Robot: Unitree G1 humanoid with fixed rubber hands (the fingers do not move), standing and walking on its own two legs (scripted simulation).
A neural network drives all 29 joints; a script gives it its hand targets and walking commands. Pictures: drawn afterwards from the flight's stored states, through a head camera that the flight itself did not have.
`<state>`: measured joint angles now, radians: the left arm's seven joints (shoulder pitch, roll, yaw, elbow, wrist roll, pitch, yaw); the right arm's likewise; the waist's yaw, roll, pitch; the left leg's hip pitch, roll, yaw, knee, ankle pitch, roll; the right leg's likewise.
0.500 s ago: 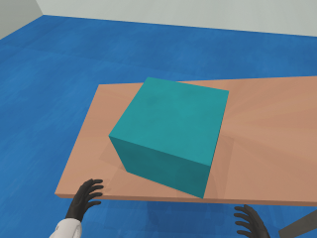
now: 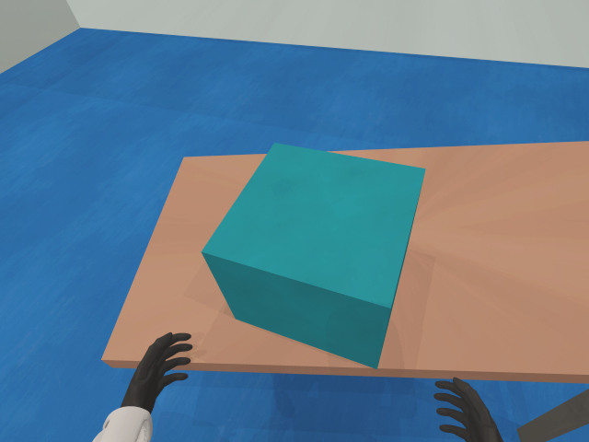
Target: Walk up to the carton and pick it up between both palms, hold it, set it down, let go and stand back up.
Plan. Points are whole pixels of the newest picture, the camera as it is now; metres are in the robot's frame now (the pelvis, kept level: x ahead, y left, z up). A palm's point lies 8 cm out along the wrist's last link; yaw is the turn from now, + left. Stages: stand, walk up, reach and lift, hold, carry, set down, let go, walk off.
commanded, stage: let go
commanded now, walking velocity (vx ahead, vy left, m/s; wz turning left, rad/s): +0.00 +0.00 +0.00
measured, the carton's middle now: (323, 249) +0.39 +0.02 +0.02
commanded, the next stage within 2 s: stand in 0.18 s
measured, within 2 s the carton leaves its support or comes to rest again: neither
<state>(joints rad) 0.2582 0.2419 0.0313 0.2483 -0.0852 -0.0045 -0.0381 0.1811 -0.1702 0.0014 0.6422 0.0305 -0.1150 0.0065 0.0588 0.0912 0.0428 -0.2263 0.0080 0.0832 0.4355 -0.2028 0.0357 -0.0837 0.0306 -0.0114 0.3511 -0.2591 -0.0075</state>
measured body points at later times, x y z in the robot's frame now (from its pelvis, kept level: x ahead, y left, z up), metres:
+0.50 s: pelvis +0.00 -0.02 +0.00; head +0.02 -0.03 +0.45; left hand +0.19 +0.25 -0.01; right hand +0.16 -0.25 -0.12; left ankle +0.02 +0.09 -0.74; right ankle -0.04 -0.11 -0.74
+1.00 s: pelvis +0.00 -0.03 +0.00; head +0.02 -0.05 +0.44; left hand +0.19 +0.24 -0.01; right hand +0.16 -0.27 -0.13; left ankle +0.02 +0.09 -0.74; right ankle -0.04 -0.11 -0.74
